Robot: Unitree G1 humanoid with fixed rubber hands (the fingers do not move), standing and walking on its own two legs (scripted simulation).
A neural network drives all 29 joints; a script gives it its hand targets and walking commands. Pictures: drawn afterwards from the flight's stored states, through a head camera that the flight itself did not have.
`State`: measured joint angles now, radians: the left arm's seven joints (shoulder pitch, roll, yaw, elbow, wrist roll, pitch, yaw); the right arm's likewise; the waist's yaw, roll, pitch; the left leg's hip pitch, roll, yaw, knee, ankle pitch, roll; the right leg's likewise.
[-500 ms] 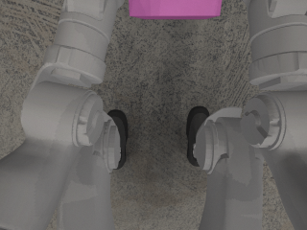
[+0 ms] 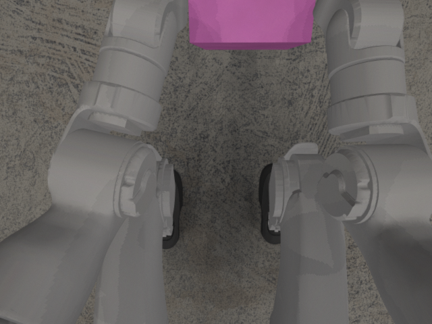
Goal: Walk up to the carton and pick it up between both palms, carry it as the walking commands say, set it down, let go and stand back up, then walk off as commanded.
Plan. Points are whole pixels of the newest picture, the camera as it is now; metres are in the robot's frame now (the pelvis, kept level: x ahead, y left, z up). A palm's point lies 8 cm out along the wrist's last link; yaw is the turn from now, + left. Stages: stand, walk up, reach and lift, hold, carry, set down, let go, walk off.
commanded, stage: reach and lift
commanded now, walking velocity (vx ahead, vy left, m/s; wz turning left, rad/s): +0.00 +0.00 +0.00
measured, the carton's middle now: out of the picture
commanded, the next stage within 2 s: none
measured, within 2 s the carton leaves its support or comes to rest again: neither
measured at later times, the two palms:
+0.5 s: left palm out of the picture +0.55 +0.07 -0.01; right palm out of the picture +0.54 -0.15 +0.00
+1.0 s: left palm out of the picture +0.53 +0.07 +0.06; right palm out of the picture +0.52 -0.15 +0.06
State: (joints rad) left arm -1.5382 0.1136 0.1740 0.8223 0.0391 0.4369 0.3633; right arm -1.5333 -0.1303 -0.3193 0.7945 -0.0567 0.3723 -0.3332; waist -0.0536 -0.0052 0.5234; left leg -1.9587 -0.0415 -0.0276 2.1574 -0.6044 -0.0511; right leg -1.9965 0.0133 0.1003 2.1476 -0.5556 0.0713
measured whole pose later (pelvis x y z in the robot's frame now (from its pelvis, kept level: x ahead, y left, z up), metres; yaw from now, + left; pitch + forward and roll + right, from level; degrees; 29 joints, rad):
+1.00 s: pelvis -0.02 +0.00 +0.09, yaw -2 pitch +15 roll +1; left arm -1.39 0.04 0.27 0.74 0.13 0.52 0.33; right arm -1.41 -0.06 -0.33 0.77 -0.09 0.44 -0.35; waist -0.03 -0.01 0.48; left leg -1.59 -0.04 -0.03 1.88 -0.56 -0.05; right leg -1.63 0.03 0.10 1.86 -0.50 0.07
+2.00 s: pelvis +0.04 +0.01 +0.22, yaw -4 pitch +19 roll +1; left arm -0.93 -0.12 0.43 0.80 0.33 0.49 0.19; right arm -0.98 0.10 -0.46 0.86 -0.32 0.46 -0.17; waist -0.02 -0.01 -0.09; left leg -1.22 -0.04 -0.04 1.41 -0.52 -0.03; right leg -1.27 0.03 0.10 1.38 -0.46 0.06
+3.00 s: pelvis +0.08 +0.01 +0.34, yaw -5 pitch +1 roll +0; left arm -0.61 -0.22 0.43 0.69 0.33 0.58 0.14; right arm -0.66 0.18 -0.44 0.75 -0.32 0.57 -0.12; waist -0.01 0.01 -0.09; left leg -0.48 -0.03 -0.06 0.87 -0.40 -0.02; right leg -0.53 0.02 0.10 0.85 -0.34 0.04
